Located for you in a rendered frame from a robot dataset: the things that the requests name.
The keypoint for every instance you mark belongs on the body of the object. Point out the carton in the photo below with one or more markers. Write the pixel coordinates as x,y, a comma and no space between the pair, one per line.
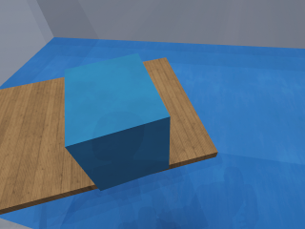
117,127

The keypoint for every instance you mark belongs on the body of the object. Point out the table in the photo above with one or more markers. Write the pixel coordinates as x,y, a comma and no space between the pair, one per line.
35,166

